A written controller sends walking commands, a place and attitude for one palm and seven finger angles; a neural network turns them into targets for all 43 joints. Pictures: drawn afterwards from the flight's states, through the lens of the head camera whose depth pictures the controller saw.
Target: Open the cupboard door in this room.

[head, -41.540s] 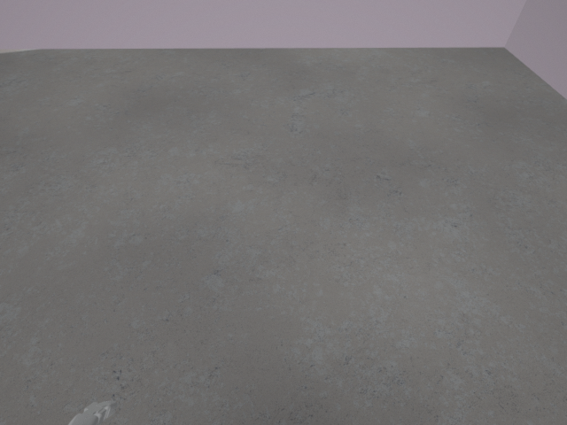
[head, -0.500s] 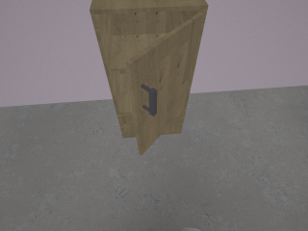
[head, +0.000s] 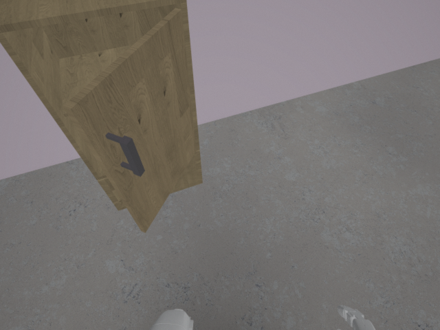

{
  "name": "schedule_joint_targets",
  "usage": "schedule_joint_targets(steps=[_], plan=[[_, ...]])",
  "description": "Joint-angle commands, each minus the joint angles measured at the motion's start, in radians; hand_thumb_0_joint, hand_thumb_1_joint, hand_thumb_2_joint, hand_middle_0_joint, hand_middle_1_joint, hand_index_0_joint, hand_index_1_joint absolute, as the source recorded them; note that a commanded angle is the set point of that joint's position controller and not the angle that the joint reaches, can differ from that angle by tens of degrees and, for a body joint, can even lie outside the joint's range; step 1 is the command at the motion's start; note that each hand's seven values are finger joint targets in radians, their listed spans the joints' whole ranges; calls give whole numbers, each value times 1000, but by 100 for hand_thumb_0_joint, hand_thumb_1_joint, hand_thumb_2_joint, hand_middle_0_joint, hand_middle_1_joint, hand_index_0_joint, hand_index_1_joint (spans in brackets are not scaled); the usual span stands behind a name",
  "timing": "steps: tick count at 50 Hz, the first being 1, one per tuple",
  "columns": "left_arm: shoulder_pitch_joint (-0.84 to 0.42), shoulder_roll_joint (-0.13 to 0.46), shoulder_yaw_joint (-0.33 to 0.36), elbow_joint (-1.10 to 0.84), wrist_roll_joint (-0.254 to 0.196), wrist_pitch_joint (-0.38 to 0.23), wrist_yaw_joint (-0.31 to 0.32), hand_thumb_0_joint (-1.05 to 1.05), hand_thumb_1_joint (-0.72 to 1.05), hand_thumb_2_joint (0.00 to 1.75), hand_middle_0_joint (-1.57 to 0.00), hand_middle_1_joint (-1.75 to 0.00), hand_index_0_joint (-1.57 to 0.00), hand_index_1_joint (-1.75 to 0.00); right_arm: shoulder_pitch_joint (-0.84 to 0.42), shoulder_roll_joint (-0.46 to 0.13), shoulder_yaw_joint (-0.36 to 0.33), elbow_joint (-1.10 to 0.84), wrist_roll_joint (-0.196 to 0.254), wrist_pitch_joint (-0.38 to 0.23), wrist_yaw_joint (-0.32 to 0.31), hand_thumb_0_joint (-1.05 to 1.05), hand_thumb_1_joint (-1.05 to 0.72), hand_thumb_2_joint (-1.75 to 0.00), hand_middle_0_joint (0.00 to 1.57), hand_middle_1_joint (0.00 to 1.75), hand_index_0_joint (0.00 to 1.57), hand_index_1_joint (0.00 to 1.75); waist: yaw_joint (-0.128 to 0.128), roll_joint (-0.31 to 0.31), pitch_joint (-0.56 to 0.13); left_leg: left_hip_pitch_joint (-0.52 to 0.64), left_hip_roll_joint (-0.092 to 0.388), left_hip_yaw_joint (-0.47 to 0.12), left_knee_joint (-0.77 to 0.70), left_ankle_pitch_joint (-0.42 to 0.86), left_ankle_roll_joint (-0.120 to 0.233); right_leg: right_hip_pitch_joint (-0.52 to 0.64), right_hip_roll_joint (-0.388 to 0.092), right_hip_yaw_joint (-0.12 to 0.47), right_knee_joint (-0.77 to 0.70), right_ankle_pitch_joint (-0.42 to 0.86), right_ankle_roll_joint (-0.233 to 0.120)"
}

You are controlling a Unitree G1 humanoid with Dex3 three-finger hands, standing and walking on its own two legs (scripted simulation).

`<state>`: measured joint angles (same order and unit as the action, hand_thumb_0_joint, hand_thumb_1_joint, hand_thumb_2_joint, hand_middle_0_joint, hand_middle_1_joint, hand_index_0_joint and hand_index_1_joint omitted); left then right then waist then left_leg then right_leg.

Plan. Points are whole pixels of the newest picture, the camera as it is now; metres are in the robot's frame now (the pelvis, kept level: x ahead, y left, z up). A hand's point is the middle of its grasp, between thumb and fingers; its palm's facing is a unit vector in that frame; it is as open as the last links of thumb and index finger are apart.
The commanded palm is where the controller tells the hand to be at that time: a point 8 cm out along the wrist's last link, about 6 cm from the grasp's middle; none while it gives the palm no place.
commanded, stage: walk to a spot facing it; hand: left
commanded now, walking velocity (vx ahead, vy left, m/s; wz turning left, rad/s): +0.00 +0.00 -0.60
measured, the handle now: (125, 154) +0.46 +0.26 -0.03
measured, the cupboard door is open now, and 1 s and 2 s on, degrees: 45 45 45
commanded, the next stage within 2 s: none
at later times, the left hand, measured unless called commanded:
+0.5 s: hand (142, 301) +0.18 +0.18 -0.16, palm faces -0.33 -0.91 -0.25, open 7.4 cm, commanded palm none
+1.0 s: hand (163, 293) +0.20 +0.14 -0.18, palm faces -0.53 -0.83 -0.17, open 7.4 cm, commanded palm none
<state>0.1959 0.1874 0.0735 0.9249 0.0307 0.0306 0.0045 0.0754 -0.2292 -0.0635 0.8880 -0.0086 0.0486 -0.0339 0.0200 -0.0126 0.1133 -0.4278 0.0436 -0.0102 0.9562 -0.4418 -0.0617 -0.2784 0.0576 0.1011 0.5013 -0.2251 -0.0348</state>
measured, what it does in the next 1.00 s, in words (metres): steps on the spot, turning right: left foot, then right foot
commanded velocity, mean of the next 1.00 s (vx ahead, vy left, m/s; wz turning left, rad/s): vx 0.06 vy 0.00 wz -0.60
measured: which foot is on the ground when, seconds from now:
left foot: up 0.00-0.12, down 0.14-0.52, up 0.54-0.90, down 0.92-1.00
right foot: down 0.00-0.14, up 0.16-0.50, down 0.52-0.92, up 0.94-1.00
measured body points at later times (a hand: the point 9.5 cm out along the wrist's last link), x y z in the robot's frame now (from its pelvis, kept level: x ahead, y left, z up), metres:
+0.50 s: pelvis +0.01 +0.01 -0.01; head +0.06 -0.01 +0.43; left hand +0.20 +0.23 -0.14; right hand -0.05 -0.24 -0.16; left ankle +0.02 +0.15 -0.74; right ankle -0.02 -0.10 -0.73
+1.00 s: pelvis +0.03 +0.02 +0.00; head +0.07 +0.02 +0.44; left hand +0.23 +0.19 -0.16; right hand -0.05 -0.23 -0.13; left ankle +0.09 +0.12 -0.74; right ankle -0.03 -0.09 -0.69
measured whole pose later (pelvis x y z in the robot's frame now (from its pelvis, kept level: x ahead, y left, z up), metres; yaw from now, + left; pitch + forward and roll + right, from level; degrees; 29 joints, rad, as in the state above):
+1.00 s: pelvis +0.03 +0.02 +0.00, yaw -35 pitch +0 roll -2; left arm 0.21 0.23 0.09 0.92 0.03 0.06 -0.04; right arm 0.23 -0.19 -0.02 0.87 -0.03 -0.01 -0.03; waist 0.00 -0.03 0.05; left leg -0.26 0.05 0.05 0.57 -0.31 0.01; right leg -0.45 0.06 0.05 0.91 -0.45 0.00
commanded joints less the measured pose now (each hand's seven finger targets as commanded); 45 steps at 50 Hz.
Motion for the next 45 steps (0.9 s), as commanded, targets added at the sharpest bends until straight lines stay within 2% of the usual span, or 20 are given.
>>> schedule_joint_targets(steps=[1, 4, 5, 6, 7, 8, 11, 13, 20, 23, 24, 25, 26, 27, 29, 33, 40, 43, 44, 45], plan=[[36, 224, 63, -71, 1, -7, 11, 0, 90, 90, -20, -30, -20, -30, 34, -59, -11, -73, 6, -31, -6, 0, -90, -90, 20, 30, 20, 30, 9, -150, -154, 7, -29, 4, -160, -15, 7, 143, -238, 302, -102, 418, -162], [-24, 216, 60, -90, -8, 0, 8, 0, 90, 90, -20, -30, -20, -30, 146, -73, -12, -44, 12, -43, -13, 0, -90, -90, 20, 30, 20, 30, -53, -123, -182, 235, -39, 6, -447, 159, 15, 15, -185, 287, -28, 348, -87], [-40, 186, 53, -103, -15, 4, 4, 0, 90, 90, -20, -30, -20, -30, 193, -112, -17, -31, 8, -52, -17, 0, -90, -90, 20, 30, 20, 30, -76, -49, -192, 379, 29, -42, -562, 200, 33, -118, -120, 227, 30, 184, -34], [-15, 121, 39, -123, -26, 6, -6, 0, 90, 90, -20, -30, -20, -30, 201, -211, -33, -41, -10, -61, -19, 0, -90, -90, 20, 30, 20, 30, -72, 246, -192, 484, 285, -324, -688, 208, 116, -309, 17, 92, 211, -148, 26], [-53, 132, 34, -140, -14, 4, -13, 0, 90, 90, -20, -30, -20, -30, 224, -255, -40, -50, -16, -55, -23, 0, -90, -90, 20, 30, 20, 30, -84, 292, -157, 402, 454, -446, -705, 352, 216, -342, 11, -29, 440, -399, 66], [-56, 154, 35, -143, -9, 4, -18, 0, 90, 90, -20, -30, -20, -30, 185, -234, -26, -72, -21, -49, -23, 0, -90, -90, 20, 30, 20, 30, -61, 181, -123, 309, 460, -393, -675, 391, 257, -314, -50, 1, 546, -366, 74], [-24, 148, 44, -96, -6, 12, -38, 0, 90, 90, -20, -30, -20, -30, 113, -155, 2, -93, -24, -54, -25, 0, -90, -90, 20, 30, 20, 30, -10, 190, -87, 278, 285, -133, -623, 604, 199, -307, -65, -51, 691, -237, 97], [-21, 129, 35, -93, -9, 15, -46, 0, 90, 90, -20, -30, -20, -30, 123, -147, 3, -89, -20, -54, -25, 0, -90, -90, 20, 30, 20, 30, -11, 195, -112, 333, 243, -19, -583, 695, 177, -303, -73, -101, 641, -210, 104], [-120, 104, 9, -113, -13, 9, -51, 0, 90, 90, -20, -30, -20, -30, 241, -180, -20, -34, -23, -46, -9, 0, -90, -90, 20, 30, 20, 30, -67, 233, -127, 365, 280, 65, -528, 723, 175, -154, -69, -196, 281, -219, 79], [-56, 128, 13, -94, -13, 0, -47, 0, 90, 90, -20, -30, -20, -30, 217, -197, -27, -37, -18, -43, -1, 0, -90, -90, 20, 30, 20, 30, -23, 191, -132, 277, 276, 94, -432, 621, 125, 22, -52, -211, 63, -76, 50], [24, 161, 21, -72, -11, -6, -41, 0, 90, 90, -20, -30, -20, -30, 198, -188, -28, -45, -12, -43, 3, 0, -90, -90, 20, 30, 20, 30, 23, 120, -171, 198, 247, 131, -311, 522, 81, 176, -81, -172, -66, 68, 30], [99, 273, 43, -48, 1, -17, -25, 0, 90, 90, -20, -30, -20, -30, 191, -118, -16, -69, 3, -41, 11, 0, -90, -90, 20, 30, 20, 30, 54, -173, -219, -27, 135, 230, -85, 185, 15, 373, -304, 114, -136, 324, -53], [159, 340, 59, -30, -11, -18, -8, 0, 90, 90, -20, -30, -20, -30, 109, -94, -4, -113, 1, -33, 7, 0, -90, -90, 20, 30, 20, 30, 95, -314, -207, -172, 35, 154, 124, -255, -10, 353, -467, 328, -128, 638, -168], [148, 322, 54, -31, -16, -17, 4, 0, 90, 90, -20, -30, -20, -30, 112, -111, -4, -105, 3, -25, 0, 0, -90, -90, 20, 30, 20, 30, 82, -247, -194, -197, 62, 26, 212, -208, 4, 325, -460, 284, -125, 557, -212], [18, 254, 46, -69, -12, -6, 15, 0, 90, 90, -20, -30, -20, -30, 109, -111, -13, -70, 2, -15, 3, 0, -90, -90, 20, 30, 20, 30, 30, -234, -139, -178, 84, 12, 232, -74, -5, 203, -341, 225, -143, 330, -173], [-45, 229, 36, -99, -7, -14, 12, 0, 90, 90, -20, -30, -20, -30, 149, -87, -14, -38, -5, -7, 15, 0, -90, -90, 20, 30, 20, 30, -20, -120, -138, -80, 46, 26, 149, 45, -23, 98, -263, 146, -153, 244, -132], [-9, 241, 48, -101, -2, -10, 1, 0, 90, 90, -20, -30, -20, -30, 96, -72, -14, -68, 1, -24, 8, 0, -90, -90, 20, 30, 20, 30, 1, -146, -115, -6, -7, 26, -117, 8, -11, 56, -250, 267, -159, 150, -157], [-31, 226, 52, -102, -6, -8, -2, 0, 90, 90, -20, -30, -20, -30, 177, -70, -12, -53, 1, -41, 4, 0, -90, -90, 20, 30, 20, 30, -34, -142, -152, 162, -28, 30, -334, 59, 2, -14, -222, 310, -138, -47, -124], [-58, 213, 49, -112, -11, -6, -6, 0, 90, 90, -20, -30, -20, -30, 243, -82, -12, -36, -2, -52, 3, 0, -90, -90, 20, 30, 20, 30, -71, -115, -153, 316, -26, 35, -470, 114, 8, -142, -184, 287, -114, -212, -91], [-74, 153, 36, -134, -14, -3, -15, 0, 90, 90, -20, -30, -20, -30, 316, -145, -23, -15, -12, -63, -6, 0, -90, -90, 20, 30, 20, 30, -108, 77, -155, 461, 108, -111, -626, -35, 50, -324, -76, 187, 18, -372, -36]])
